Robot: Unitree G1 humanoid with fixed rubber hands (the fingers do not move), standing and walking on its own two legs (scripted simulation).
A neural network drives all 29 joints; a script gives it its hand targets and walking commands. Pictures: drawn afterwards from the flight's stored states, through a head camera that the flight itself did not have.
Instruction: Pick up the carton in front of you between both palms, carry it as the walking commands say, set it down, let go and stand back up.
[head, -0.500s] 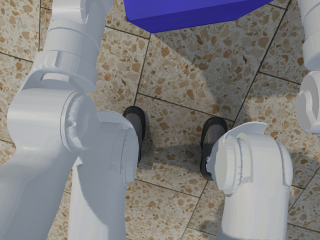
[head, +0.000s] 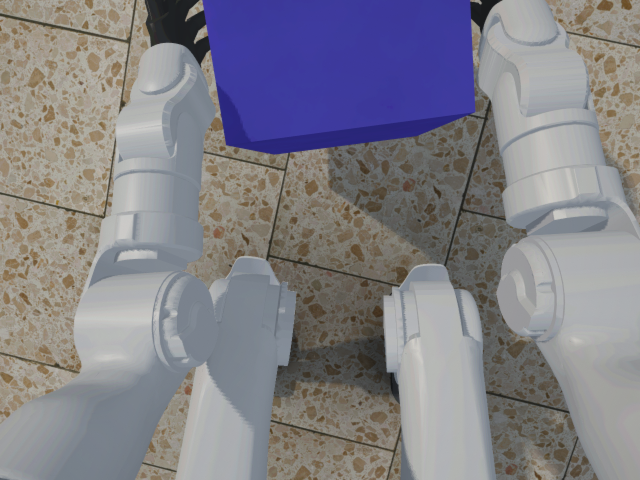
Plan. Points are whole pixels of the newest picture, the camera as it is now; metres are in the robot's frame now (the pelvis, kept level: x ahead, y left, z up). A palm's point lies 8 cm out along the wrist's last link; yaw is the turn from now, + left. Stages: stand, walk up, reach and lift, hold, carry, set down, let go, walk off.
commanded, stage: reach and lift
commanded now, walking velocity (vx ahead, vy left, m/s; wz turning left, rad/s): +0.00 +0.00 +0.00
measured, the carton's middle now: (335, 47) +0.56 +0.00 -0.19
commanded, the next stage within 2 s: none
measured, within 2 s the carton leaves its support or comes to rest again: neither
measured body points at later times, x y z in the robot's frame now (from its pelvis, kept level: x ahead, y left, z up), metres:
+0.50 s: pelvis -0.01 +0.01 +0.11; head +0.26 -0.02 +0.46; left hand +0.50 +0.14 +0.05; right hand +0.52 -0.16 +0.04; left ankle +0.11 +0.14 -0.36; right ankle +0.09 -0.12 -0.36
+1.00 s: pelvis +0.04 +0.01 +0.25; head +0.20 -0.01 +0.67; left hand +0.46 +0.14 +0.21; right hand +0.46 -0.16 +0.20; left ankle +0.11 +0.14 -0.36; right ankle +0.09 -0.12 -0.36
